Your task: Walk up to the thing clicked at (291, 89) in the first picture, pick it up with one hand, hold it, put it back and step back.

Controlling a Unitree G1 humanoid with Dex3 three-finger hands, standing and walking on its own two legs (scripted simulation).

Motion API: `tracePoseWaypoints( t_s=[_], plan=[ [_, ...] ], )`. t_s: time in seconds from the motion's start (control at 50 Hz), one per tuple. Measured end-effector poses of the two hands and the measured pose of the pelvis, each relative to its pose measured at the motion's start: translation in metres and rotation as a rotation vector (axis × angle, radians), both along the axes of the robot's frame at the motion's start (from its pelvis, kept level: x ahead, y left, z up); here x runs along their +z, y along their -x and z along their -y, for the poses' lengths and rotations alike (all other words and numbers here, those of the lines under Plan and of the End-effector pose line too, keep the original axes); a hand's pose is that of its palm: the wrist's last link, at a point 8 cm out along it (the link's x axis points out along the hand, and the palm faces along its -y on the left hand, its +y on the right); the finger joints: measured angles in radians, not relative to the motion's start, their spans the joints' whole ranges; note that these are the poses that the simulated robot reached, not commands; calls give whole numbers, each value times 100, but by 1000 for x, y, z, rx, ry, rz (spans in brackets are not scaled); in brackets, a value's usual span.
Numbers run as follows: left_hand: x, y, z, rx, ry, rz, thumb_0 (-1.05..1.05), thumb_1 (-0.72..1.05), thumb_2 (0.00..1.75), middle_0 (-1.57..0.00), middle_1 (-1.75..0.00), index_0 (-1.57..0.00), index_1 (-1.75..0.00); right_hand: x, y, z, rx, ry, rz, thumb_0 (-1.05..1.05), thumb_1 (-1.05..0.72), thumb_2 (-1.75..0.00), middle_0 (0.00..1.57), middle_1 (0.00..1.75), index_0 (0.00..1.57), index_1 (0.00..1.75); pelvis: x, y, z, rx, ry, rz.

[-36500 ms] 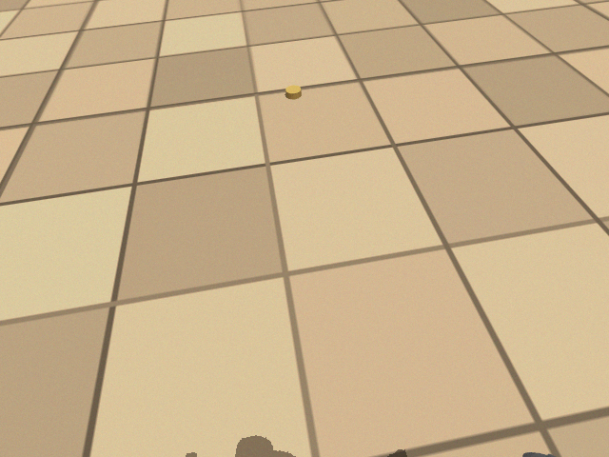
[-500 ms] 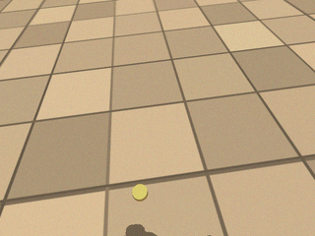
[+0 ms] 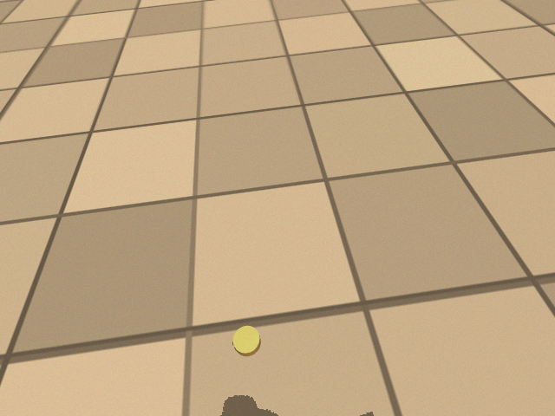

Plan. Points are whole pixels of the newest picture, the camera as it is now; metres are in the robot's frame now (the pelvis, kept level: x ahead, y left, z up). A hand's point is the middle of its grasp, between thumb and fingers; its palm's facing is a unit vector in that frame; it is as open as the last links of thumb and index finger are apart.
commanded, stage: stand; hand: left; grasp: from above
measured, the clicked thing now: (247, 340) +0.45 +0.20 -0.76
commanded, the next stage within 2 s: step back in 0.64 s
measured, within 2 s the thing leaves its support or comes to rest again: neither
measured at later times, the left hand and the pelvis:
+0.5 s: hand out of the picture +0.07 +0.24 -0.16, palm faces +0.01 -0.94 -0.34, open 7.4 cm; pelvis +0.00 +0.00 +0.00, yaw +0 degrees
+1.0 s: hand out of the picture +0.10 +0.31 -0.18, palm faces +0.01 -0.93 -0.37, open 7.4 cm; pelvis -0.05 +0.04 -0.03, yaw +1 degrees
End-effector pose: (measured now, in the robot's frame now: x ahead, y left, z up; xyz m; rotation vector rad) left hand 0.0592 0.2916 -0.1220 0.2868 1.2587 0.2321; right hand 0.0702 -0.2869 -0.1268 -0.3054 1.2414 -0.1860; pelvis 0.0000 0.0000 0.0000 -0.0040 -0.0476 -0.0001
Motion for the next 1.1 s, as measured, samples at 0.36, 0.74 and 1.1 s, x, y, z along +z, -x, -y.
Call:
tracePoseWaypoints(
  t_s=[0.36,0.74,1.1],
  plan=[
    [0,1,3,-6,1,0,1,91,90,-20,-30,-20,-30,0,4,5,1,-1,-13,0,-90,-90,20,30,20,30,0,0,4,2,0,-3],
    [-1,-1,-6,9,-12,22,1,91,90,-20,-30,-20,-30,-2,3,13,-5,9,-4,0,-90,-90,20,30,20,30,-5,13,3,9,9,-9],
    [-23,-19,-60,-80,-21,110,1,91,90,-20,-30,-20,-30,7,85,-26,-20,105,-91,0,-90,-90,20,30,20,30,-18,65,-49,11,15,-43]
  ],
)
